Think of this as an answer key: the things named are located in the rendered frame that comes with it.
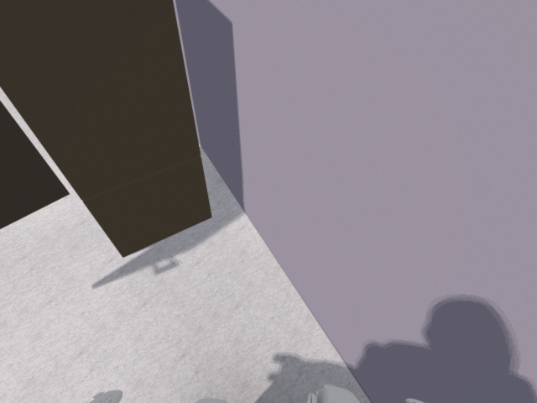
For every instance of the right robot thigh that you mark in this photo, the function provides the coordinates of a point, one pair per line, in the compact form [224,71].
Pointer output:
[332,394]

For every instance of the cupboard door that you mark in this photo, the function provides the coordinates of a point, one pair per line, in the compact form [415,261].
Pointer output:
[27,183]

